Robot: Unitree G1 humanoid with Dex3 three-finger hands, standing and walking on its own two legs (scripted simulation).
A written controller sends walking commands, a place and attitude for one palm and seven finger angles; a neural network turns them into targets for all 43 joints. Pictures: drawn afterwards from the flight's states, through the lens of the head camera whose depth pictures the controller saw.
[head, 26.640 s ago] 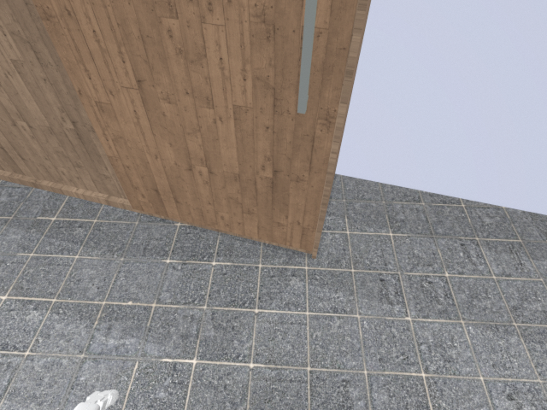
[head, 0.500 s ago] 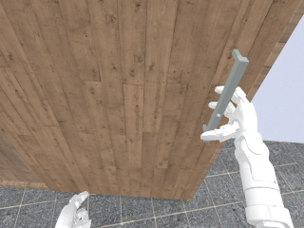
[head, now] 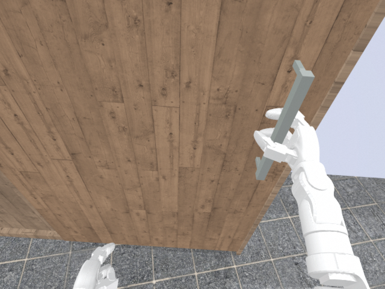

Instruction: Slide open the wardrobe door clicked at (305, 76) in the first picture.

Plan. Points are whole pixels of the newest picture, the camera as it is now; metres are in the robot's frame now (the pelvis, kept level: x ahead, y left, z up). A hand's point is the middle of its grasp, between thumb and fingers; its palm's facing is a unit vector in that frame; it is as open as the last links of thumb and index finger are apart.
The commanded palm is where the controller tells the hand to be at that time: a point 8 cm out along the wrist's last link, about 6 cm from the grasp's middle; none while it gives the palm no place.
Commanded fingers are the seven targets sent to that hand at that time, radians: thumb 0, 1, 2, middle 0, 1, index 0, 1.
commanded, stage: grip the handle and tug to test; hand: right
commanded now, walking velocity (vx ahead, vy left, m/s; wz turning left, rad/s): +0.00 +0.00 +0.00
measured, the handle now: (276, 129) +0.43 -0.15 +0.14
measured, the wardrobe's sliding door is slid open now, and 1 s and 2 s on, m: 0.00 0.00 0.01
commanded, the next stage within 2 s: tug the door sideways, standing still in 0.86 s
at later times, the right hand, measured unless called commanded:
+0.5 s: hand (269, 141) +0.38 -0.13 +0.14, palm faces -0.02 +1.00 +0.01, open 5.1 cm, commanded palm +0.34 -0.19 +0.15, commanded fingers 0.00 -0.90 -0.90 0.45 1.40 0.45 1.40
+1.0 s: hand (271, 146) +0.37 -0.13 +0.14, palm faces +0.00 +1.00 -0.01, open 5.8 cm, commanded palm +0.33 -0.17 +0.15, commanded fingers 0.00 -0.90 -0.90 0.45 1.40 0.45 1.40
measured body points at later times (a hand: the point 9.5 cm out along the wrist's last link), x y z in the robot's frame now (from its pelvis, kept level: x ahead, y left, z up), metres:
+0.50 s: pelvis +0.01 +0.00 +0.00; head +0.00 +0.02 +0.45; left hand +0.16 +0.24 -0.10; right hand +0.37 -0.18 +0.14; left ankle +0.02 +0.11 -0.74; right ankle -0.03 -0.11 -0.74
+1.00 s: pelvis +0.04 +0.00 +0.00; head +0.03 +0.01 +0.45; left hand +0.19 +0.24 -0.09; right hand +0.36 -0.18 +0.15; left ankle +0.02 +0.11 -0.74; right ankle -0.03 -0.11 -0.74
